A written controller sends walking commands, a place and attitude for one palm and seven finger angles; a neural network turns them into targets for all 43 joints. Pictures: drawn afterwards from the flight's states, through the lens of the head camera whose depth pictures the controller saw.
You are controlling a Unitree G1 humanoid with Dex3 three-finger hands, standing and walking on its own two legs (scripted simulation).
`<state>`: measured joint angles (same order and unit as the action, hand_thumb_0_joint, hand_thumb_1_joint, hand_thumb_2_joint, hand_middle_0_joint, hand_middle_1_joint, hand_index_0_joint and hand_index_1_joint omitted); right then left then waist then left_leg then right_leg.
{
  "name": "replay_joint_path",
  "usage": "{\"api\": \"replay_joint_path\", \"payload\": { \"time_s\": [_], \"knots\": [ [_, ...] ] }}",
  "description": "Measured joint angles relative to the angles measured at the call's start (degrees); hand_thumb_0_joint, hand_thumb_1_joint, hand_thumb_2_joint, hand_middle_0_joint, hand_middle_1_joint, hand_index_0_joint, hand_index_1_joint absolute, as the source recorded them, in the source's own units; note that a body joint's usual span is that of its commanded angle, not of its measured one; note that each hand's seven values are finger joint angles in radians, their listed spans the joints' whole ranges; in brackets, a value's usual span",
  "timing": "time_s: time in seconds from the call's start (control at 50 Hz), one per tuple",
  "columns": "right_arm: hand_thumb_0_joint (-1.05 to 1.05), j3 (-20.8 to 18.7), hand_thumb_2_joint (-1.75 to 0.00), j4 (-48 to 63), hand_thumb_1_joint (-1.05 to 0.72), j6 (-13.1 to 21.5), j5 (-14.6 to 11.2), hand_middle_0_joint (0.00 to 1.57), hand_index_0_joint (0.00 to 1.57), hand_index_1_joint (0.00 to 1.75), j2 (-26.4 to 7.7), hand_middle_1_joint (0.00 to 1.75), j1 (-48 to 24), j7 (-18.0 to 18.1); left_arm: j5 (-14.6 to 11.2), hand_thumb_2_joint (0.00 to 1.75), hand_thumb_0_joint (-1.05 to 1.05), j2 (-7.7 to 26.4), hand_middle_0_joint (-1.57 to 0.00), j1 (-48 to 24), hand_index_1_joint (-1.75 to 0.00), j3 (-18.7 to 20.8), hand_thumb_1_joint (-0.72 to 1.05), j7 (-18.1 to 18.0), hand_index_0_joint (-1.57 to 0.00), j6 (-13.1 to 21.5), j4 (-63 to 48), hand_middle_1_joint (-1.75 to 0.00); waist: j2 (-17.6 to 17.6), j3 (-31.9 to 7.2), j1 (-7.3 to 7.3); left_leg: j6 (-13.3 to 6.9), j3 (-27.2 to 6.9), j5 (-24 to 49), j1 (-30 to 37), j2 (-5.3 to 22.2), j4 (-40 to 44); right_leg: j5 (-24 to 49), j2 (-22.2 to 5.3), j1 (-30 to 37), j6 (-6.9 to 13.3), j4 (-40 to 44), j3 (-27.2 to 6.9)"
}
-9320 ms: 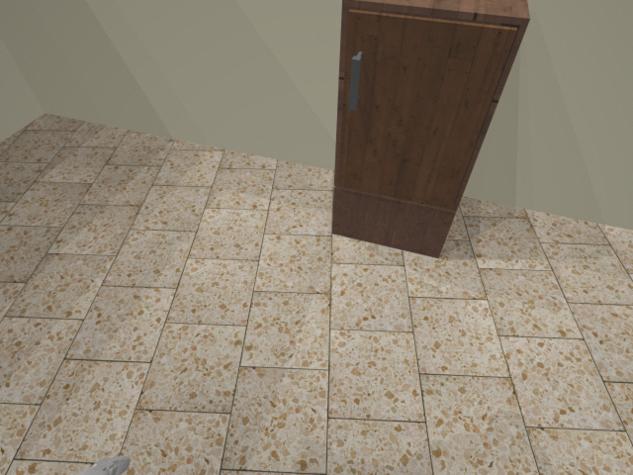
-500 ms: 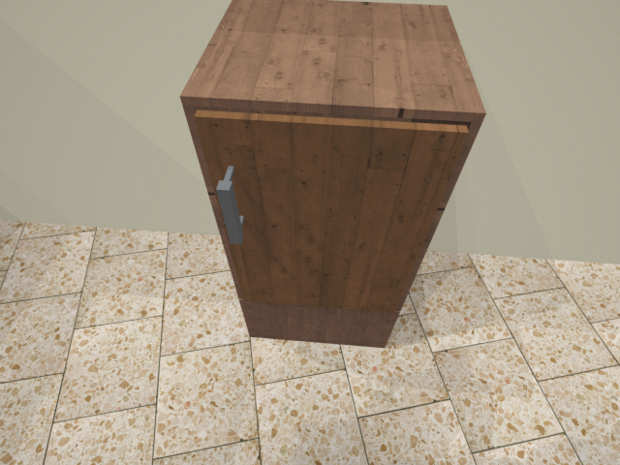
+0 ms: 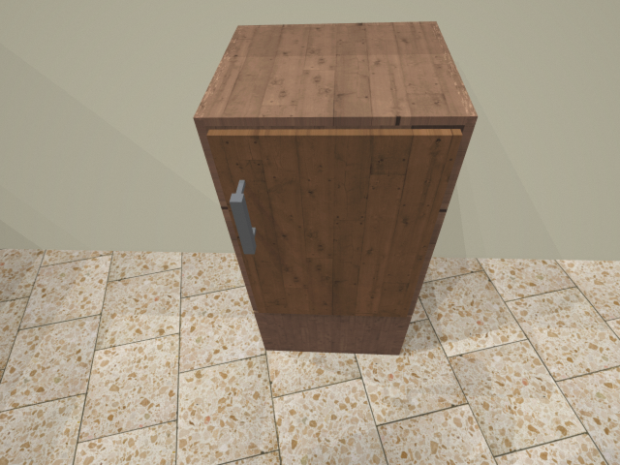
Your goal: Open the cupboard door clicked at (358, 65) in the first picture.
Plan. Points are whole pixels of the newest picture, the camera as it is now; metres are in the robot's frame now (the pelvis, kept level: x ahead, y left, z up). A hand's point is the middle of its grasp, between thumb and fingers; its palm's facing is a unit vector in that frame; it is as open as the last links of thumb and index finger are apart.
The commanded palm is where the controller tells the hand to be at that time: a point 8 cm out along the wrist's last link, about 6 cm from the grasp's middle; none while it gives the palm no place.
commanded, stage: look again from close up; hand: left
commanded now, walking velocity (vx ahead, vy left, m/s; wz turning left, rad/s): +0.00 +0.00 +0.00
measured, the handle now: (245, 218) +0.55 +0.17 -0.05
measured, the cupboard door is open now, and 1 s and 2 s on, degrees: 0 0 0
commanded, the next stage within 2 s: raise the hand with hooked fingers in 0.52 s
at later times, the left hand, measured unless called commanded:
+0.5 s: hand out of the picture +0.04 +0.15 -0.17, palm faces +0.03 -0.97 -0.22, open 7.3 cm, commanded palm none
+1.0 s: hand (208, 421) +0.19 +0.15 -0.05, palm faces -0.03 -1.00 -0.01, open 8.3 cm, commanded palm +0.15 +0.22 -0.06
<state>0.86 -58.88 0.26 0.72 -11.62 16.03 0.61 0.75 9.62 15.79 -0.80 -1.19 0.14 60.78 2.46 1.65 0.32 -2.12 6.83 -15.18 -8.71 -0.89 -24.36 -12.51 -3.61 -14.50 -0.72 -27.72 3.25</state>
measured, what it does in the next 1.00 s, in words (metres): lowers itself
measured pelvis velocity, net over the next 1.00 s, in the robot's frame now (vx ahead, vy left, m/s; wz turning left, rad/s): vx -0.02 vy -0.04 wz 0.02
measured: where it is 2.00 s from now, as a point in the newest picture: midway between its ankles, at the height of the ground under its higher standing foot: outside the picture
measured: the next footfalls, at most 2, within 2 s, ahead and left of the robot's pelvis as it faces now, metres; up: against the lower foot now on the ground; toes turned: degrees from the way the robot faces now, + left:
none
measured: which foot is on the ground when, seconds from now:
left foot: down 0.00-1.00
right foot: down 0.00-1.00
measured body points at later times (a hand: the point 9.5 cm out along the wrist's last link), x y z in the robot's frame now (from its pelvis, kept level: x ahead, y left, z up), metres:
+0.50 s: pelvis +0.03 -0.03 +0.00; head +0.05 -0.04 +0.45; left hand +0.04 +0.20 -0.15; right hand +0.03 -0.24 -0.17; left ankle -0.02 +0.09 -0.74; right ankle +0.02 -0.13 -0.74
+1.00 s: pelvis -0.02 -0.04 -0.08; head +0.03 -0.04 +0.37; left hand +0.18 +0.21 -0.05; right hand +0.23 -0.31 -0.10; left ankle -0.02 +0.10 -0.74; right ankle +0.02 -0.13 -0.74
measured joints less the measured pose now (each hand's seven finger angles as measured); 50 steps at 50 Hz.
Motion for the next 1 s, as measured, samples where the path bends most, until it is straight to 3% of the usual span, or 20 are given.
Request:
{"api": "replay_joint_path", "payload": {
  "time_s": [0.38,0.64,0.66,0.68,0.74,0.78,0.84,0.92,0.96,1.0],
  "knots": [
    [0.01,0.31,-0.90,-5.95,-0.91,0.80,-0.25,0.20,0.20,0.30,2.84,0.30,0.53,0.92,-0.16,0.90,0.01,-0.95,-0.20,-1.49,-0.30,0.35,0.92,-0.56,-0.20,0.93,3.53,-0.30,-1.09,1.00,-0.33,2.00,-0.97,-1.68,1.98,1.82,0.08,-2.40,1.73,1.96,1.62,-0.34,1.11],
    [0.01,-0.16,-0.90,-5.75,-0.92,0.64,-0.30,0.20,0.20,0.30,2.44,0.30,-0.97,1.07,-0.07,0.90,0.01,-0.76,-0.20,-1.88,-0.30,0.71,0.92,-1.00,-0.20,1.53,3.25,-0.30,-0.97,0.43,-0.02,3.11,-1.79,-2.51,1.43,3.15,-1.28,-3.21,2.88,2.44,2.49,-0.16,2.12],
    [0.01,-0.02,-0.90,-3.48,-0.92,1.12,-1.05,0.20,0.20,0.30,1.93,0.30,-0.25,1.37,-2.47,0.90,0.01,-0.82,-0.20,0.79,-0.30,1.44,0.93,-1.15,-0.20,-1.55,-5.26,-0.30,-0.85,0.64,0.07,3.08,-1.85,-2.99,0.85,3.37,-2.14,-3.22,3.06,1.99,2.50,-0.54,2.15],
    [0.01,-0.02,-0.90,-0.89,-0.93,3.44,-1.51,0.21,0.20,0.30,1.38,0.30,1.04,2.14,-4.02,0.90,0.02,-0.74,-0.20,4.09,-0.30,2.07,0.93,-1.47,-0.21,-1.71,-15.47,-0.30,-0.92,0.54,0.52,3.04,-1.71,-3.34,0.75,3.30,-2.11,-3.44,2.99,1.43,2.57,-1.24,1.97],
    [0.02,-1.21,-0.90,5.50,-0.93,10.34,-2.74,0.21,0.20,0.30,-0.62,0.30,2.49,3.68,-7.95,0.89,0.02,-1.03,-0.20,8.64,-0.31,2.78,0.91,-3.08,-0.21,2.66,-36.99,-0.31,-0.52,-1.33,-0.33,2.90,-2.72,-3.54,-2.13,2.59,-4.11,-4.51,1.99,-1.00,2.50,-3.56,2.85],
    [0.02,-2.21,-0.90,9.53,-0.92,12.74,-2.20,0.21,0.20,0.30,-1.95,0.30,1.00,3.67,-9.58,0.88,0.02,-1.21,-0.20,6.38,-0.32,5.14,0.89,-1.04,-0.21,7.95,-42.84,-0.33,-0.57,-3.16,-1.34,2.80,-3.49,-4.40,-6.95,2.33,-7.90,-5.46,1.36,-5.28,2.48,-6.83,3.52],
    [0.02,-3.78,-0.90,15.87,-0.92,14.80,-1.68,0.21,0.20,0.30,-3.40,0.30,-2.46,2.41,-12.08,0.86,0.01,-0.63,-0.20,1.57,-0.35,9.23,0.83,5.56,-0.21,18.87,-44.61,-0.36,-1.84,-6.15,-1.44,3.00,-3.02,-6.84,-15.81,2.61,-15.58,-7.59,1.03,-14.47,2.92,-14.43,2.83],
    [0.01,-5.44,-0.90,23.59,-0.92,16.37,-1.77,0.20,0.20,0.30,-5.19,0.30,-7.08,-0.01,-15.46,0.83,0.01,0.69,-0.21,-0.55,-0.40,12.41,0.75,18.77,-0.21,33.43,-43.95,-0.40,-4.13,-9.04,-0.73,3.60,-3.33,-11.57,-27.79,2.92,-27.90,-11.47,1.08,-27.07,3.64,-26.52,1.47],
    [0.01,-5.94,-0.90,27.06,-0.91,16.10,-2.25,0.20,0.20,0.30,-6.08,0.30,-8.61,-0.52,-17.12,0.81,0.00,1.27,-0.21,0.39,-0.43,12.92,0.71,24.30,-0.21,35.62,-44.28,-0.43,-4.81,-9.84,-0.18,3.13,-3.44,-13.74,-32.53,3.03,-33.48,-13.30,1.04,-31.88,3.76,-31.80,1.12],
    [0.01,-6.12,-0.90,30.06,-0.91,15.32,-2.75,0.20,0.20,0.30,-6.61,0.30,-9.32,-0.23,-18.70,0.79,0.00,1.49,-0.22,1.80,-0.46,13.04,0.66,27.29,-0.22,33.97,-45.04,-0.46,-5.18,-10.17,0.45,3.68,-3.80,-15.37,-36.10,3.14,-37.85,-14.73,0.86,-35.21,3.86,-35.74,1.27]
  ]
}}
